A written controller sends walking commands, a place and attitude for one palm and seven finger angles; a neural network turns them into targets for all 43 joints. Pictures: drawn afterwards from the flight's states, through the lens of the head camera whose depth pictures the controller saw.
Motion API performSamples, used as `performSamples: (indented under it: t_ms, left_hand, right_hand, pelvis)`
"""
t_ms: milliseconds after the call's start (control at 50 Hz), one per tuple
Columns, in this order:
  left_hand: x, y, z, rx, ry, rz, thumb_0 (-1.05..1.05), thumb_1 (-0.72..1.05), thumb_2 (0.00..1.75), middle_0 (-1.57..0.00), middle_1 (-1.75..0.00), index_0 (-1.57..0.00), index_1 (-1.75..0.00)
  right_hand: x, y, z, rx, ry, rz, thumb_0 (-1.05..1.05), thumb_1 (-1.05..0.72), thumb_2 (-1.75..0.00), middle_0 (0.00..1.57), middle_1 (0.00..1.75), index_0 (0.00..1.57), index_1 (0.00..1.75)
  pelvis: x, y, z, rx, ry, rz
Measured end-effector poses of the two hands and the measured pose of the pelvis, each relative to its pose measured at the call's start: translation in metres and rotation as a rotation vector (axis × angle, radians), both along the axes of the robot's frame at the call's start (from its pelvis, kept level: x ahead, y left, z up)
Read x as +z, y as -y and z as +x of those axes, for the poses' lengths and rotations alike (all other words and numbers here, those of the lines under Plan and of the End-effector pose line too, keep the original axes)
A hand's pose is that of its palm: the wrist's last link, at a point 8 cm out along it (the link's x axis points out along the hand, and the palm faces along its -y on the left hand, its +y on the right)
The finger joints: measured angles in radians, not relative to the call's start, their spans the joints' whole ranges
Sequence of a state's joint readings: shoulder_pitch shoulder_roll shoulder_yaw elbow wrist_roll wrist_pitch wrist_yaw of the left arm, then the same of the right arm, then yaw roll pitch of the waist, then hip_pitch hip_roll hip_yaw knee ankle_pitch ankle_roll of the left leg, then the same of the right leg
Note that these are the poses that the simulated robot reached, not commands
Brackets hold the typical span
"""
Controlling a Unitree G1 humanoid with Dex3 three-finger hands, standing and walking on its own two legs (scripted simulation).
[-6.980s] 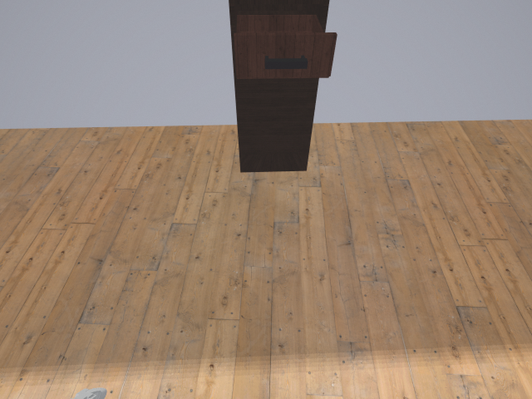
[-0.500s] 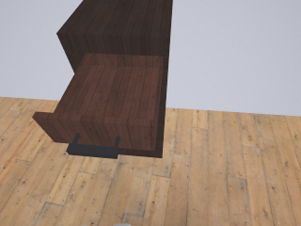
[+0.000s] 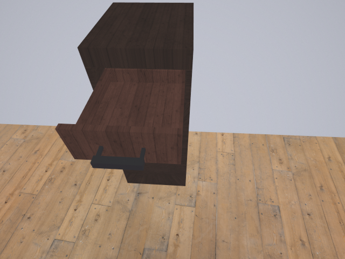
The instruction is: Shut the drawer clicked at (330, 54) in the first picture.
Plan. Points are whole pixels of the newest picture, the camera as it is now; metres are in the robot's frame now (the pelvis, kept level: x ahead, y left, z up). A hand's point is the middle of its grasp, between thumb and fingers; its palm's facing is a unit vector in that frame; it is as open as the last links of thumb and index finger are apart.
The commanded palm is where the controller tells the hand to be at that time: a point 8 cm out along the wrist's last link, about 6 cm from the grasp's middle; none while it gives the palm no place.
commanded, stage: come to a stop and stand still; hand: left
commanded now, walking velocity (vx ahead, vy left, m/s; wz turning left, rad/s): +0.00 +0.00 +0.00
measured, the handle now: (120, 156) +0.37 +0.17 +0.01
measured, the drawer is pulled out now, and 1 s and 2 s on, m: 0.29 0.29 0.29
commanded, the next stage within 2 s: look again from close up in 0.30 s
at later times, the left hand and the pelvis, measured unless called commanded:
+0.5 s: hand out of the picture -0.03 +0.16 -0.18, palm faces +0.01 -0.99 -0.16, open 7.4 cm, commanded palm none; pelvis -0.02 +0.00 +0.00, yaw +0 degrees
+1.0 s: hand out of the picture -0.02 +0.21 -0.18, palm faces +0.03 -0.99 -0.16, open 7.4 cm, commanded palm none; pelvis -0.01 +0.04 +0.00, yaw +1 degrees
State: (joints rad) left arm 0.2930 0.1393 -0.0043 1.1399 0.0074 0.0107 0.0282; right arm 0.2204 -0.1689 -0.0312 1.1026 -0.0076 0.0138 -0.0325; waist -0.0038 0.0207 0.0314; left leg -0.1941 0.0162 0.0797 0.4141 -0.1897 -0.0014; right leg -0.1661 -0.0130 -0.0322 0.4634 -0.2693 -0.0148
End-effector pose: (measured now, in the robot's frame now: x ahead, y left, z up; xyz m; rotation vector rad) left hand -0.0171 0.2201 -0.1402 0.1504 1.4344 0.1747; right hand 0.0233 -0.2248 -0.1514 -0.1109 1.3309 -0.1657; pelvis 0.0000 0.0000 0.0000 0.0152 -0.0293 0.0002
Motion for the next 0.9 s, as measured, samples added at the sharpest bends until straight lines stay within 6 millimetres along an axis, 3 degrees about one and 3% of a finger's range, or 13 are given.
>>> performSamples:
  t_ms: [260,400,520,720,900]
  left_hand:
    - [-0.008,0.026,-0.018,0.015,0.003,-0.063,0.00,0.90,0.90,-0.20,-0.30,-0.20,-0.30]
    - [-0.009,0.025,-0.018,0.015,0.000,-0.068,0.00,0.91,0.90,-0.20,-0.30,-0.20,-0.30]
    - [-0.012,0.011,-0.016,-0.026,0.028,-0.048,0.00,0.90,0.90,-0.20,-0.30,-0.20,-0.30]
    - [-0.011,-0.028,0.005,-0.012,0.118,-0.011,0.00,0.91,0.90,-0.20,-0.30,-0.20,-0.30]
    - [-0.011,-0.040,-0.001,-0.010,0.090,-0.024,0.00,0.91,0.90,-0.20,-0.30,-0.20,-0.30]
  right_hand:
    - [0.004,-0.008,-0.073,-0.025,-0.153,0.017,0.00,-0.91,-0.90,0.20,0.30,0.20,0.30]
    - [0.005,-0.019,-0.092,-0.045,-0.193,0.029,0.00,-0.91,-0.90,0.20,0.30,0.20,0.30]
    - [-0.002,-0.027,-0.075,-0.029,-0.110,0.031,0.00,-0.91,-0.90,0.20,0.30,0.20,0.30]
    - [0.000,-0.037,-0.038,0.031,-0.019,0.001,0.01,-0.92,-0.90,0.20,0.30,0.20,0.30]
    - [0.010,-0.037,-0.019,0.054,0.013,-0.032,0.01,-0.92,-0.90,0.20,0.30,0.20,0.30]
  pelvis:
    - [0.001,0.008,-0.013,0.005,0.003,-0.011]
    - [0.001,0.005,-0.013,0.004,-0.005,-0.012]
    - [-0.005,-0.007,-0.017,0.008,0.003,-0.031]
    - [-0.007,-0.029,-0.015,0.023,0.000,-0.025]
    - [-0.004,-0.039,-0.012,0.022,-0.001,-0.023]
